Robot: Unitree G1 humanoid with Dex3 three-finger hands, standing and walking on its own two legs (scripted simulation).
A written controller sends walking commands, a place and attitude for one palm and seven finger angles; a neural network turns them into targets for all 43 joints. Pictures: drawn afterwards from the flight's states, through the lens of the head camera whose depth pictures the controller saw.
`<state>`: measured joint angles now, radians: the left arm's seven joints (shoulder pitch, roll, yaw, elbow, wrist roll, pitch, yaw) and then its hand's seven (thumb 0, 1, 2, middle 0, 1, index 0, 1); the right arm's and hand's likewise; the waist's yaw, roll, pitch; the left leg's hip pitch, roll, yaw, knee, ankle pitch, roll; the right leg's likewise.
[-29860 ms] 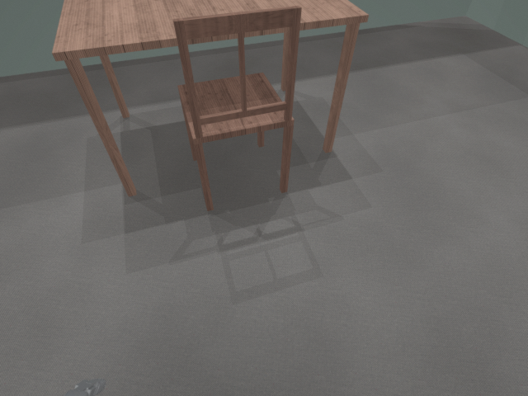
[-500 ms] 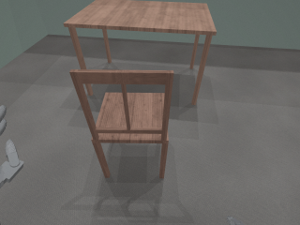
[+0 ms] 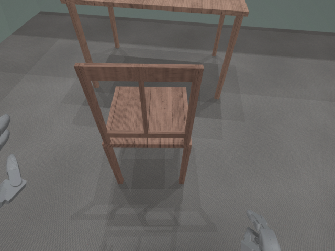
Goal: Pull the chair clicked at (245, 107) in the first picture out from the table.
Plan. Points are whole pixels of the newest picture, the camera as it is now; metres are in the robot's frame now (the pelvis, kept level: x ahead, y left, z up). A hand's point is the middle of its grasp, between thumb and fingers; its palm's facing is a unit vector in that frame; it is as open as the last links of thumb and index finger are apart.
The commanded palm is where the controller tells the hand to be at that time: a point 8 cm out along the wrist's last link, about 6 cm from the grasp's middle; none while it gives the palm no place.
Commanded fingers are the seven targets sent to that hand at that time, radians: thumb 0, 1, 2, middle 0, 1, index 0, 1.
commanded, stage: let the arm hang, fingers relaxed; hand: left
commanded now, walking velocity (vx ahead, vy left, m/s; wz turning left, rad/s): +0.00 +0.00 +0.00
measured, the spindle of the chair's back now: (143, 109) +0.61 +0.12 -0.10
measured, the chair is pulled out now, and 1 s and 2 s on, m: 0.64 0.64 0.64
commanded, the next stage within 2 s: look to check the result in 1.16 s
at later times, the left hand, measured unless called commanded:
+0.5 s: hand out of the picture -0.03 +0.19 -0.17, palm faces +0.04 -0.98 -0.21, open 7.0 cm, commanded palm none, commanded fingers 0.00 0.90 0.90 -0.20 -0.30 -0.20 -0.30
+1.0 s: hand out of the picture -0.04 +0.13 -0.17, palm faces +0.04 -0.99 -0.15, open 7.4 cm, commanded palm none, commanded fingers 0.00 0.90 0.90 -0.20 -0.30 -0.20 -0.30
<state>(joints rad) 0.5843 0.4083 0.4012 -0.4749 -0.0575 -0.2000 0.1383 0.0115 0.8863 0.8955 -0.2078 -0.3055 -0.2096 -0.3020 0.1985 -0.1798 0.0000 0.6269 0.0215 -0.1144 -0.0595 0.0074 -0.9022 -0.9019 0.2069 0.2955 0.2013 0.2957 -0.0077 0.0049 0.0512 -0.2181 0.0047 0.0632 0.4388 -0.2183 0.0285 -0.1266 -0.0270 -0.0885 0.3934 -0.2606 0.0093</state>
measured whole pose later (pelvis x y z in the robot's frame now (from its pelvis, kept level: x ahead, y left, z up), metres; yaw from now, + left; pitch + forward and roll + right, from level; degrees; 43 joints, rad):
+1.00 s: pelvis -0.02 -0.01 +0.00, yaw +1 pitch -1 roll +0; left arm 0.34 0.08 -0.03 1.08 0.01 0.00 0.04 0.00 0.91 0.90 -0.20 -0.30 -0.20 -0.30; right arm 0.33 -0.10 0.02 1.10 -0.01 0.00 -0.02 0.01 -0.91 -0.90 0.20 0.29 0.20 0.30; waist -0.01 0.03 0.05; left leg -0.23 0.00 0.04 0.44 -0.19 0.02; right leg -0.16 -0.03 -0.11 0.45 -0.27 -0.01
